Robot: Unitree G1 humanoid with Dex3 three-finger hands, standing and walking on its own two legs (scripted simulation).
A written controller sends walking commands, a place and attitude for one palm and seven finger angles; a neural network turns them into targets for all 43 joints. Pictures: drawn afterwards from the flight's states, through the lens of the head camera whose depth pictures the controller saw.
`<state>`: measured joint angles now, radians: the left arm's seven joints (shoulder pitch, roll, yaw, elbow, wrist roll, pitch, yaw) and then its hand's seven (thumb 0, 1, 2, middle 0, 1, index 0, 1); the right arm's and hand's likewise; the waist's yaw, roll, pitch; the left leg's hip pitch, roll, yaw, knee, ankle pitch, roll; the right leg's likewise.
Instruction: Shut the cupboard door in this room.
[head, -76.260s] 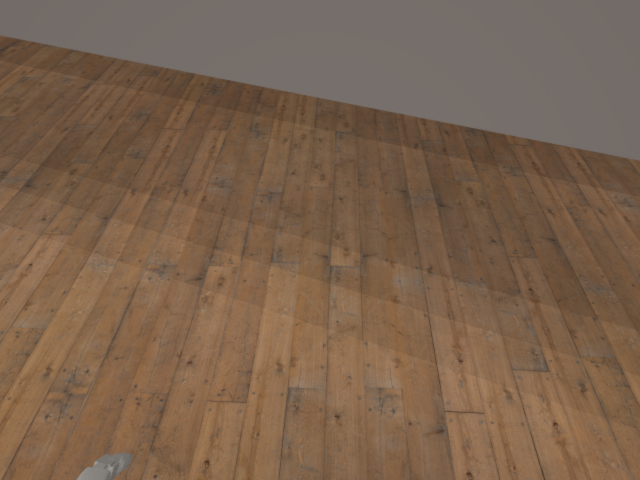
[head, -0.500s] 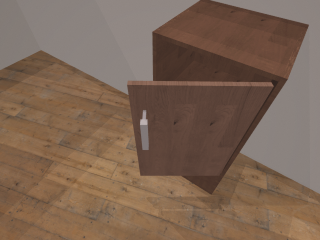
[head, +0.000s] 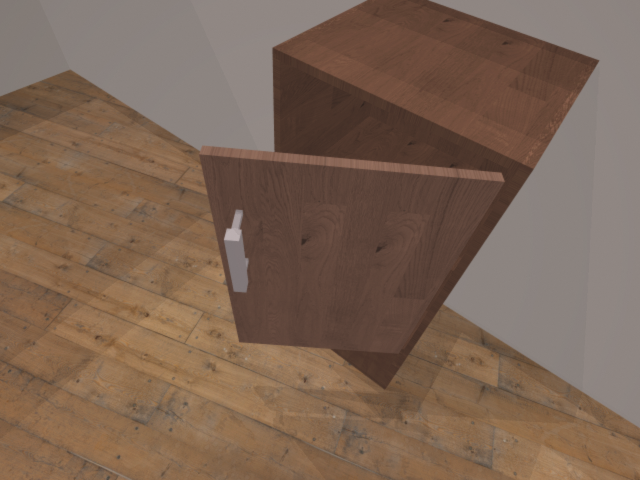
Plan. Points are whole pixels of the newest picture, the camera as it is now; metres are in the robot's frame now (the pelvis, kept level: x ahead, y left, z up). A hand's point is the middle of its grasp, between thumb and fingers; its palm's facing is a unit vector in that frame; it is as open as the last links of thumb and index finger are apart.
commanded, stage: shuffle to correct the standing spot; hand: left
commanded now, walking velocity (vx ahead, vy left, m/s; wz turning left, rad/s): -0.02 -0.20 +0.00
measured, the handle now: (239, 252) +0.43 +0.16 -0.03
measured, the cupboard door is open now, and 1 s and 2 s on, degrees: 34 34 34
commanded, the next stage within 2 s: come to a stop and stand still in 0.10 s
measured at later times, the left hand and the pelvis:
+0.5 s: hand out of the picture +0.03 +0.07 -0.17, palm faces +0.02 -0.98 -0.22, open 7.3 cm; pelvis +0.00 -0.11 +0.00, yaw +0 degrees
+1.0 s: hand out of the picture +0.03 +0.14 -0.16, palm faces +0.05 -0.95 -0.30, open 7.3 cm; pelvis -0.02 -0.06 -0.01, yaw +0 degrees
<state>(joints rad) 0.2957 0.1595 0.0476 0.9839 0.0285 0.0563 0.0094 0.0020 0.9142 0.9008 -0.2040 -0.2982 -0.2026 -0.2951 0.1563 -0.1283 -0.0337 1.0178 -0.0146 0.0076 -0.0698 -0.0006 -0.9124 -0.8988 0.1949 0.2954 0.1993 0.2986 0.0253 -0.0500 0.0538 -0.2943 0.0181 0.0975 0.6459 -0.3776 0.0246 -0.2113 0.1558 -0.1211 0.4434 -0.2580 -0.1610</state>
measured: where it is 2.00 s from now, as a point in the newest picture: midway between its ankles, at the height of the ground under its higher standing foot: outside the picture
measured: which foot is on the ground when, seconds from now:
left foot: up 0.00-0.00, down 0.02-0.36, up 0.38-0.66, down 0.68-1.00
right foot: down 0.00-0.02, up 0.04-0.34, down 0.36-0.68, up 0.70-0.88, down 0.90-1.00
